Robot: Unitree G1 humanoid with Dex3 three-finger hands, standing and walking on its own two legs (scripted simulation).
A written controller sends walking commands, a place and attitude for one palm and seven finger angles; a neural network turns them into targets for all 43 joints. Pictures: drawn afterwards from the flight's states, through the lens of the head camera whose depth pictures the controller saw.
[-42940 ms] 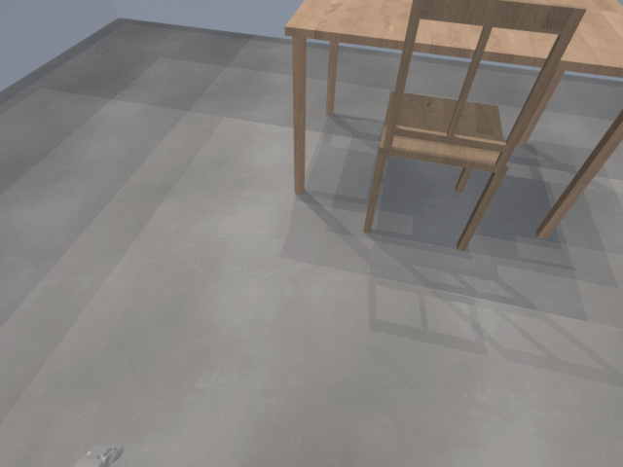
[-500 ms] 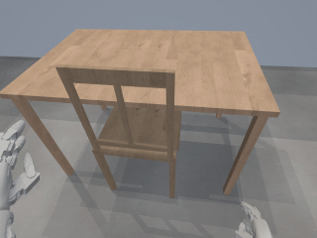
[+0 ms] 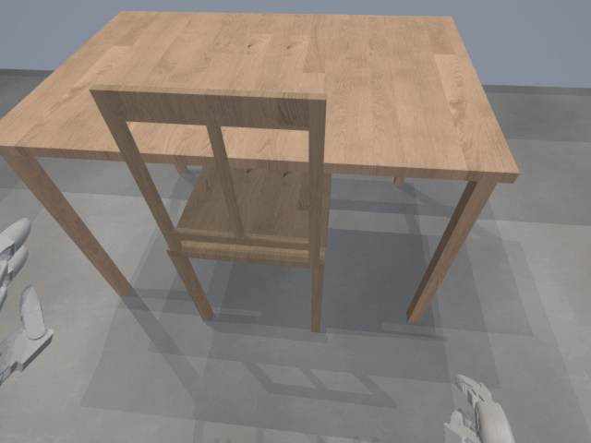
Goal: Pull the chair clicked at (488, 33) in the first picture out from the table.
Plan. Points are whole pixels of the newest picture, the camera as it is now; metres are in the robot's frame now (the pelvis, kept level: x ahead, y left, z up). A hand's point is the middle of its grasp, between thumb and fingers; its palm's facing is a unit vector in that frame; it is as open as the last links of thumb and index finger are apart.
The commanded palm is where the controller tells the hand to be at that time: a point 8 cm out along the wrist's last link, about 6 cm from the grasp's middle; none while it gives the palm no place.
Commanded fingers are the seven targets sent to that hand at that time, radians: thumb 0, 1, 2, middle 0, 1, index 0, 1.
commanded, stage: step back with the hand held close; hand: left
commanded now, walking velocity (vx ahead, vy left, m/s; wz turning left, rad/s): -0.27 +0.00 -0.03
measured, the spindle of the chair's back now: (228, 188) +0.62 +0.19 -0.07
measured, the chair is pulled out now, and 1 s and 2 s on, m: -0.10 -0.10 -0.10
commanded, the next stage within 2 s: stop stepping back and stand still in 1.10 s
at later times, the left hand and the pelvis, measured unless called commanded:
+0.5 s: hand (21, 402) +0.14 +0.24 +0.15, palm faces +0.38 -0.78 -0.50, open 7.4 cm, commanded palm +0.08 +0.29 +0.17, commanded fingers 0.00 0.90 0.90 -0.20 -0.30 -0.20 -0.30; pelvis -0.07 -0.01 -0.01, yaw +0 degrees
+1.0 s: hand out of the picture +0.06 +0.24 +0.16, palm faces +0.44 -0.74 -0.50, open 7.4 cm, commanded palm +0.00 +0.29 +0.17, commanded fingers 0.00 0.90 0.90 -0.20 -0.30 -0.20 -0.30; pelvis -0.12 -0.02 -0.02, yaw +4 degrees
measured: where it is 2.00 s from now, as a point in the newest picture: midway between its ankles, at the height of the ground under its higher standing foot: outside the picture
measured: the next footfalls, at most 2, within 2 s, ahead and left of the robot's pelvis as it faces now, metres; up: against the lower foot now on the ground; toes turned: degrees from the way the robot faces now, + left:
right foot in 1.36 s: -0.20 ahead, -0.09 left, +0.00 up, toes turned +11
left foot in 1.54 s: -0.19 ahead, +0.10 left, +0.00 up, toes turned +5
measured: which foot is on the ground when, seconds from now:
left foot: down 0.00-1.00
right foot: down 0.00-1.00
